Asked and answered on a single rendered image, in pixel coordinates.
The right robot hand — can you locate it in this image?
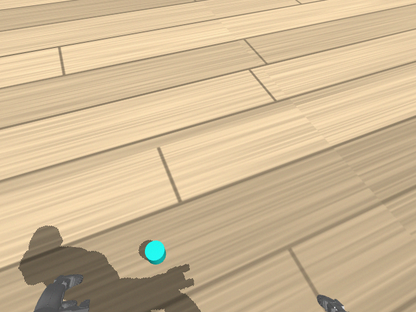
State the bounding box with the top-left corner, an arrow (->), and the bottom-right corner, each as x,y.
317,294 -> 349,312

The left robot hand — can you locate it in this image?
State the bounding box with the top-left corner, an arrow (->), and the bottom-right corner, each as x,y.
34,274 -> 90,312

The tin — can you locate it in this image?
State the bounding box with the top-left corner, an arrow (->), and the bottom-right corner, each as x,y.
145,240 -> 166,265

